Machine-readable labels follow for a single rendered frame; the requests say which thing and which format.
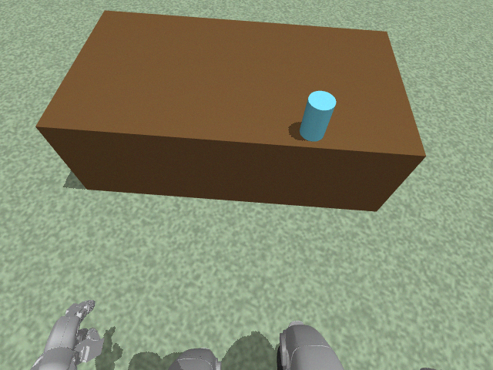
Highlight left robot hand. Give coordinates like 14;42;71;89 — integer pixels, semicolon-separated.
43;300;104;365

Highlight left robot arm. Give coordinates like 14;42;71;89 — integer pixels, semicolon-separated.
30;347;77;370

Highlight can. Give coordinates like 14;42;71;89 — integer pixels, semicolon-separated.
300;91;336;142

